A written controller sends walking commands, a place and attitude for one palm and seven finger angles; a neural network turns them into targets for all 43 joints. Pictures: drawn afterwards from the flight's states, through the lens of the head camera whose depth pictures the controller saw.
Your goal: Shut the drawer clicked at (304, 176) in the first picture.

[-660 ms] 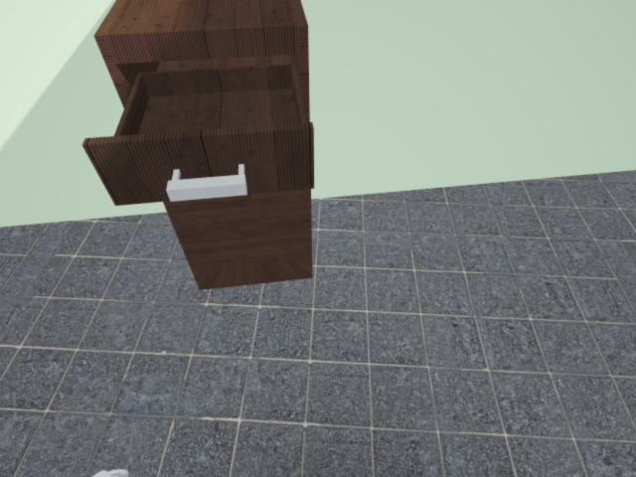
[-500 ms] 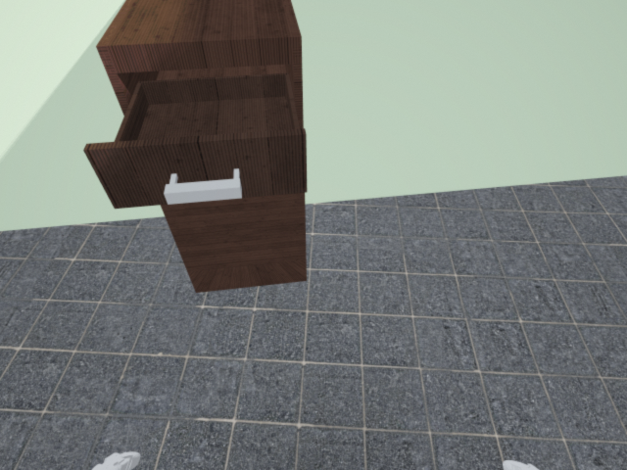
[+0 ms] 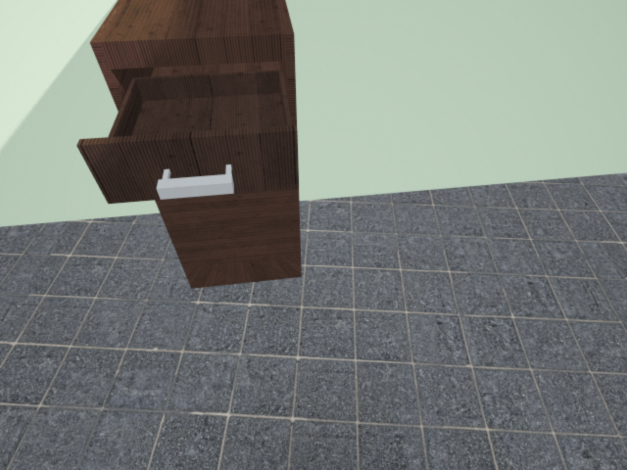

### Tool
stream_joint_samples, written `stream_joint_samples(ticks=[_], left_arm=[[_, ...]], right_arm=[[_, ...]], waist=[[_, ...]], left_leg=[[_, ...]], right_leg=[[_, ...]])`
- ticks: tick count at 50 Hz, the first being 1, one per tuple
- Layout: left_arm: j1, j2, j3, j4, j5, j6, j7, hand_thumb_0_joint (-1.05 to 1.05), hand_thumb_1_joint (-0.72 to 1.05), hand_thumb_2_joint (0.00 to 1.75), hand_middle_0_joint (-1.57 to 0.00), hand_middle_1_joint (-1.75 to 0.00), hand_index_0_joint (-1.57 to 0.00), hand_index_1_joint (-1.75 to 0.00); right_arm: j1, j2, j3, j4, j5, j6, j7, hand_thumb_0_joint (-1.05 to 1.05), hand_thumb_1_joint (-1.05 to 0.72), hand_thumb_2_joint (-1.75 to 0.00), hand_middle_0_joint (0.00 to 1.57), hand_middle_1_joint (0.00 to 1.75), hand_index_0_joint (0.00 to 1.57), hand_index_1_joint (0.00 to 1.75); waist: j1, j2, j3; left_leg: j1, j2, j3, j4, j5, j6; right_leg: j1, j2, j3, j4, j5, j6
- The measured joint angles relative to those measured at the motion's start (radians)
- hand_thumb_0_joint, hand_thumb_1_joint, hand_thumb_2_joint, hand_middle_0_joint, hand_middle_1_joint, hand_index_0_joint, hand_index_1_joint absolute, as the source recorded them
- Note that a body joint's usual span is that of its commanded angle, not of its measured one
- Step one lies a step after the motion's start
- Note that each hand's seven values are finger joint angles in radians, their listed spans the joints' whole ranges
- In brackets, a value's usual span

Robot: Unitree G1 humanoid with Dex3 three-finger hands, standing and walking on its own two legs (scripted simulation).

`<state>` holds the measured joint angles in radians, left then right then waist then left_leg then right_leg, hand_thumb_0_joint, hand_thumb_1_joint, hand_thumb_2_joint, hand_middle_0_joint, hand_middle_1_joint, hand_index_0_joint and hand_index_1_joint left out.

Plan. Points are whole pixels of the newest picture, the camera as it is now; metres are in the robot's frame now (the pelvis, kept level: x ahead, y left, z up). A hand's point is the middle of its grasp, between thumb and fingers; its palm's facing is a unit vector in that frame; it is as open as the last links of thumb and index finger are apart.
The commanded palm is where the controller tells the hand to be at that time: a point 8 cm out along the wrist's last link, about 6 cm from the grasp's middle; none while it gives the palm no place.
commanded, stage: stand and wait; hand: left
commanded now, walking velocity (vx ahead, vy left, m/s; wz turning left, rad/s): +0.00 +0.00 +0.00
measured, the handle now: (197, 179) +0.59 +0.26 +0.02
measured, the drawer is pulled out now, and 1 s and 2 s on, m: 0.29 0.29 0.29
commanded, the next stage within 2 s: look at it before walking up in 0.16 s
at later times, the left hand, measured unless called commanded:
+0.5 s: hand out of the picture +0.06 +0.23 -0.16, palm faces -0.02 -0.95 -0.31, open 7.4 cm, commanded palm none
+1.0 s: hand out of the picture +0.05 +0.25 -0.16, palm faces -0.01 -0.95 -0.31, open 7.4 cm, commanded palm none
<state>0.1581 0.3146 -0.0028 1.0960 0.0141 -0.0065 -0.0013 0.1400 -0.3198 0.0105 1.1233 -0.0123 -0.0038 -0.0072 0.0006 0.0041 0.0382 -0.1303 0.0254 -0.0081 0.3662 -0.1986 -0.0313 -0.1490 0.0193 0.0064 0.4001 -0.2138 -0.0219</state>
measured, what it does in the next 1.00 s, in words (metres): stands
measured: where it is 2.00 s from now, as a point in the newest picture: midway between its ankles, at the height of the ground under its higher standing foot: outside the picture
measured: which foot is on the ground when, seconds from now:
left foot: down 0.00-1.00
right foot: down 0.00-1.00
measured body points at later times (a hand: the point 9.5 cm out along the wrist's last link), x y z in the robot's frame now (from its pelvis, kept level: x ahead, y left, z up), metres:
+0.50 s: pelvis -0.01 +0.00 +0.00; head -0.01 +0.00 +0.45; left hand +0.06 +0.28 -0.14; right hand +0.05 -0.28 -0.14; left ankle +0.00 +0.14 -0.74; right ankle +0.00 -0.10 -0.74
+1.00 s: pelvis -0.01 +0.01 +0.00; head -0.01 +0.01 +0.45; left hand +0.05 +0.30 -0.14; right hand +0.05 -0.27 -0.14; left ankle +0.00 +0.14 -0.74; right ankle +0.00 -0.10 -0.74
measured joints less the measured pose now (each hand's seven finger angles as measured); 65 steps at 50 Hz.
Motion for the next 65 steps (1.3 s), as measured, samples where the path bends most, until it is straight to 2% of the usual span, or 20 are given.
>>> stream_joint_samples(ticks=[51, 56, 65], left_arm=[[0.005, -0.006, 0.005, 0.005, 0.002, 0.000, 0.004, 0.01, 0.90, 0.90, -0.20, -0.30, -0.20, -0.30], [0.007, -0.028, 0.005, -0.009, 0.001, 0.011, 0.016, 0.01, 0.90, 0.90, -0.20, -0.30, -0.20, -0.30], [0.047, -0.096, 0.007, -0.026, 0.001, 0.026, 0.021, 0.01, 0.90, 0.90, -0.20, -0.30, -0.20, -0.30]], right_arm=[[0.010, 0.019, -0.001, 0.004, 0.002, -0.006, 0.000, 0.00, -0.91, -0.90, 0.20, 0.30, 0.20, 0.30], [0.021, 0.042, 0.001, -0.005, 0.002, 0.007, -0.003, 0.00, -0.91, -0.90, 0.20, 0.30, 0.20, 0.30], [0.047, 0.121, -0.001, -0.024, 0.003, 0.024, 0.001, 0.00, -0.91, -0.90, 0.20, 0.30, 0.20, 0.30]], waist=[[-0.002, -0.011, -0.008], [-0.001, -0.011, -0.009], [0.006, -0.009, 0.000]], left_leg=[[-0.014, -0.014, -0.003, -0.009, 0.021, 0.013], [-0.042, -0.024, -0.020, 0.028, 0.008, 0.014], [-0.100, -0.039, -0.051, 0.121, -0.024, 0.018]], right_leg=[[-0.005, -0.014, -0.002, -0.022, 0.024, 0.016], [-0.026, -0.024, -0.019, 0.018, 0.003, 0.019], [-0.065, -0.038, -0.050, 0.095, -0.035, 0.021]])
